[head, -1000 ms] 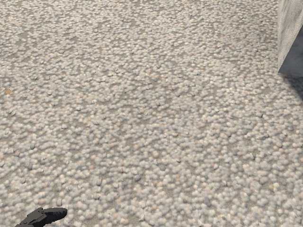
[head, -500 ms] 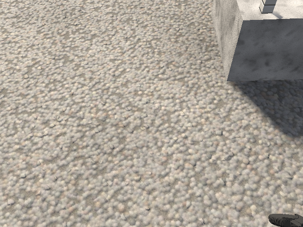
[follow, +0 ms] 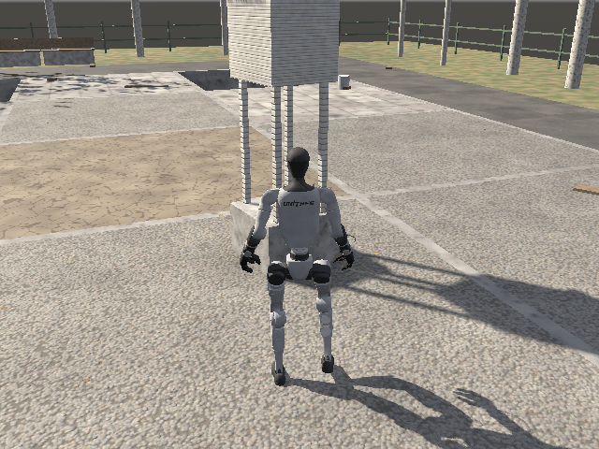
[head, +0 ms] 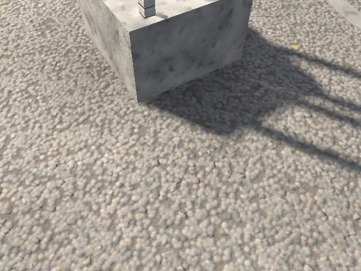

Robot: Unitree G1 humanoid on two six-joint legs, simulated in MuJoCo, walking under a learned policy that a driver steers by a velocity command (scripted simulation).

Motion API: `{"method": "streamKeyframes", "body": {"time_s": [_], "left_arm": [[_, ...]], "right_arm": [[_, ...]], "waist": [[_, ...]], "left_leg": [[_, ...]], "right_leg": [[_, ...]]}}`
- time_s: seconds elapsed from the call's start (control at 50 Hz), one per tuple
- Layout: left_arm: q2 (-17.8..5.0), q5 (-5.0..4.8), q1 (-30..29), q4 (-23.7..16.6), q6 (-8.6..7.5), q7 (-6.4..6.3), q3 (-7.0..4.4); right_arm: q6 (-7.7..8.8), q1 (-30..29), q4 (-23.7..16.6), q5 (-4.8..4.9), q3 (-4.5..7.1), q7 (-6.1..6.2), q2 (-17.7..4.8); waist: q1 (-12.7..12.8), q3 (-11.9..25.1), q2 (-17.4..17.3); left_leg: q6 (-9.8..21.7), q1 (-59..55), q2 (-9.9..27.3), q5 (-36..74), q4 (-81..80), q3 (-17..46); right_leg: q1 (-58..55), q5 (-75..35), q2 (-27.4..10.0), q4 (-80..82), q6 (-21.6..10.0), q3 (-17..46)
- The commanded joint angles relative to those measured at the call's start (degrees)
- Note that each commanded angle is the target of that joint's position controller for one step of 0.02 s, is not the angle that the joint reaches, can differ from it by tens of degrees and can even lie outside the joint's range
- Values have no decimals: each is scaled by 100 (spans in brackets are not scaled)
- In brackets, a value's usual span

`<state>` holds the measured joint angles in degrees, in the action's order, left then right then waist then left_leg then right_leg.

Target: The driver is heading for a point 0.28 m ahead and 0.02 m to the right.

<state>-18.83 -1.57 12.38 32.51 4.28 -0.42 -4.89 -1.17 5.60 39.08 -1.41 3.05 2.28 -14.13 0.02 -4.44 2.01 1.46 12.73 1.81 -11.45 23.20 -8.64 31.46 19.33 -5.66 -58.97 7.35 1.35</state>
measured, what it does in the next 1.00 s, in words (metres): walks ahead, turning right: right foot, then left foot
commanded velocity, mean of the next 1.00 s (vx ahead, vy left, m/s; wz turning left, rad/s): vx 0.18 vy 0.00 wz -0.43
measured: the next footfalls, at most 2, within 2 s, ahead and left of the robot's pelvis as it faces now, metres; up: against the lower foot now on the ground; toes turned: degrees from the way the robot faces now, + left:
right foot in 0.18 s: +0.01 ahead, -0.14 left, +0.00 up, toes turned -17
left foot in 0.56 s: +0.40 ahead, -0.10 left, +0.00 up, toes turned -22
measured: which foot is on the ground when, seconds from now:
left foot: down 0.00-0.18, up 0.20-0.54, down 0.56-1.00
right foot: up 0.00-0.16, down 0.18-0.56, up 0.58-0.82, down 0.84-1.00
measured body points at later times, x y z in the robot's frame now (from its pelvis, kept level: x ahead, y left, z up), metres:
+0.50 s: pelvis +0.14 -0.10 -0.01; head +0.18 -0.14 +0.44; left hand +0.29 +0.15 -0.11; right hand +0.27 -0.41 -0.10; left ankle +0.36 -0.06 -0.71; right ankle -0.03 -0.13 -0.74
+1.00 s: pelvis +0.27 -0.16 -0.01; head +0.27 -0.18 +0.44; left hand +0.47 +0.02 -0.13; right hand +0.28 -0.44 -0.13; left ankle +0.36 -0.08 -0.74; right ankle +0.21 -0.27 -0.74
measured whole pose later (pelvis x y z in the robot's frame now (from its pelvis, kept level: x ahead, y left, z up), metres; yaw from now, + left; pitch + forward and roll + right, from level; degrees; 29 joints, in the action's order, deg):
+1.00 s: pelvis +0.27 -0.16 -0.01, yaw -24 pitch -1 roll +1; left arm -13.0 1.5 14.8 44.3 0.1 -1.5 -0.9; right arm 0.7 8.7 48.1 -0.9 1.0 0.0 -13.2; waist -1.2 -1.2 -0.6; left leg 1.2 17.9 -0.5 -11.2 29.7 -3.0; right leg 13.5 18.9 -0.3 -32.9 0.5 2.5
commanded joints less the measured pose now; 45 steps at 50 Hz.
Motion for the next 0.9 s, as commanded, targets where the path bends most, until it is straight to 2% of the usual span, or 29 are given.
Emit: {"method": "streamKeyframes", "body": {"time_s": [0.02, 0.1, 0.16, 0.18, 0.2, 0.22, 0.24, 0.26, 0.28, 0.3, 0.34, 0.38, 0.42, 0.46, 0.5, 0.54, 0.56, 0.58, 0.6, 0.62, 0.64, 0.66, 0.7, 0.76, 0.8, 0.84, 0.86, 0.88, 0.9], "left_arm": [[-358, 26, -325, -545, -74, 49, -72], [-513, -58, -259, -459, -44, 204, -137], [-485, -98, 892, 294, -104, 237, -224], [-740, -138, 1950, 779, -151, 167, -373], [-1272, -104, 2345, 781, -273, 140, -442], [-1513, 12, 1783, 270, -592, 225, -411], [-1093, 65, 1422, 214, -747, 251, -287], [-852, 66, 1099, 174, -801, 213, -175], [-711, 55, 755, 104, -766, 161, -102], [-682, 76, 490, 52, -709, 73, -66], [-761, 168, 413, 66, -667, -85, -56], [-770, 155, 478, 198, -619, -191, -56], [-785, 115, 897, 414, -583, -253, -68], [-805, 87, 1071, 587, -589, -250, -74], [-765, 85, 921, 645, -636, -243, -70], [-679, 84, 647, 627, -632, -223, -51], [-553, 116, 645, 608, -627, -185, -9], [-238, 271, 1141, 519, -630, -148, 90], [33, 143, 2023, 788, -606, -96, 177], [-687, 51, 1735, 889, -530, -58, 28], [-822, -17, 1029, 715, -449, -65, -37], [-717, 49, 642, 648, -364, -111, 0], [-390, 129, 657, 640, -187, -166, 56], [2, 216, 839, 806, -215, -196, 208], [-86, 214, 1015, 970, -250, -164, 182], [-160, 350, 818, 925, -228, -141, 164], [-425, 408, 521, 731, -221, -172, 136], [-529, 362, 157, 751, -255, -180, 122], [-242, 356, -95, 686, -332, -164, 198]], "right_arm": [[72, -109, -318, 43, 411, -57, -1247], [268, 63, -218, 329, 545, -186, -1494], [300, -267, -177, 391, 513, -215, -1277], [308, -366, -209, 282, 410, -235, -875], [370, -636, -473, 108, 229, -299, -302], [586, -922, -897, 202, 226, -336, -506], [747, -1150, -924, 374, 326, -408, -1040], [832, -967, -829, 338, 366, -455, -1204], [818, -683, -586, 193, 370, -461, -1210], [803, -494, -464, 77, 382, -474, -1230], [721, -467, -338, 51, 289, -505, -950], [684, -747, -364, 87, 118, -523, -567], [705, -1104, -436, 108, 39, -599, -447], [722, -1093, -452, 150, 71, -660, -582], [746, -721, -345, 134, 157, -652, -824], [776, 164, -47, 45, 248, -578, -1004], [789, 548, 39, -33, 270, -516, -1107], [783, 921, 21, -172, 308, -463, -1470], [740, 1053, 155, -205, 183, -477, -1132], [660, 809, 35, 65, 168, -481, -959], [591, 346, -9, 168, 123, -448, -822], [522, 84, 3, 161, 36, -410, -605], [416, -314, 60, 66, -5, -347, -553], [370, -327, 182, 16, 43, -289, -673], [313, -353, 214, 119, 73, -245, -801], [277, -274, 293, 127, -36, -234, -536], [259, -199, 321, 72, -84, -252, -442], [245, -29, 317, 57, -71, -260, -421], [243, -84, 369, 6, -78, -241, -440]], "waist": [[-189, 827, -1026], [-79, 849, -1161], [571, 755, -610], [961, 784, 392], [902, 244, 1868], [745, 531, 1799], [652, 220, 996], [370, 64, 796], [141, 18, 409], [21, 47, 399], [3, 212, 322], [93, 184, 224], [366, 255, 354], [384, 345, 502], [163, 494, 594], [-273, 905, 630], [-470, 1234, 404], [-326, 2046, -621], [-21, 3078, -1759], [-183, 2896, -1048], [-179, 1961, -738], [-117, 1376, -394], [217, 771, -641], [223, 862, -979], [328, 1144, -779], [326, 973, -599], [170, 589, -166], [-208, 368, 557], [-190, 244, 620]], "left_leg": [[1122, -904, 1550, 1713, -605, 657], [814, -630, 1922, -1654, -1176, 839], [376, 235, 1563, -2382, -369, 94], [90, 1227, 1004, -2082, 1563, -494], [-206, 3664, 385, -2648, 4393, -460], [-217, 5069, -313, -2479, 5079, 866], [-64, 5209, 46, -1955, 5110, 1148], [-5, 4918, 185, -1359, 4720, 1139], [-101, 4389, 356, -872, 4358, 1083], [-212, 3897, 366, -438, 3898, 981], [-372, 3068, 114, 343, 3359, 657], [-380, 2324, -138, 1071, 2171, 438], [-316, 1842, -360, 1727, 1243, 302], [-186, 1556, -388, 1938, 852, 459], [4, 1303, -362, 1844, 610, 669], [189, 457, -521, 1977, 333, 549], [356, -418, -297, 3004, 245, 665], [1003, -2207, 949, 5263, 926, 1851], [2131, -3259, 2213, 5584, 567, 3966], [2038, -2647, 2004, 3708, 86, 4006], [1789, -1856, 1755, 2205, -178, 3402], [1560, -1003, 1488, 1246, -456, 2990], [1171, 435, 1010, 107, -942, 2339], [1177, 867, 798, 640, -923, 1748], [1100, 940, 839, -26, -792, 1659], [581, 1398, 601, -1575, -686, 1523], [216, 1417, 314, -2021, -348, 1275], [-20, 545, -47, -1359, -35, 849], [-118, 39, -95, -766, 287, 811]], "right_leg": [[-18, -53, -29, 675, -139, -325], [-800, 409, -12, 1478, -707, -590], [-2536, 158, 385, 2735, -1243, -1154], [-3815, 526, 427, 3197, -1600, -624], [-4518, 439, -737, 3260, -2188, 1791], [-4549, 1557, -1517, 4655, -3117, 4513], [-4398, 929, -1728, 4946, -2964, 4034], [-4093, -281, -1547, 4722, -2696, 3277], [-3705, -1481, -1212, 4452, -2404, 2390], [-3386, -2529, -942, 4385, -2190, 1775], [-2937, -4086, -529, 4314, -1903, 987], [-2447, -4389, -126, 4262, -1630, 379], [-2409, -4262, -70, 4225, -1476, 296], [-2544, -4081, -240, 4130, -1463, 497], [-2840, -4217, -370, 3824, -1422, 725], [-3126, -5083, -210, 2978, -1290, 716], [-2895, -4789, 97, 2170, -1097, 635], [-1632, -2479, 524, 505, -835, 706], [-674, 2103, 1327, -1292, -483, 1101], [-614, 2000, 1089, -1697, -432, 1354], [-225, 1681, 842, -1664, -405, 1045], [-202, 1416, 642, -1344, -401, 800], [-916, 1073, 356, -131, -382, 539], [-1800, 940, 364, 1453, -420, 202], [-2473, -504, 415, 2408, -564, 54], [-2848, -854, 353, 2932, -806, 168], [-2288, -211, -131, 3551, -1035, 831], [-1068, 1249, -165, 3815, -1225, 998], [-662, 1665, -18, 4050, -1158, 907]]}}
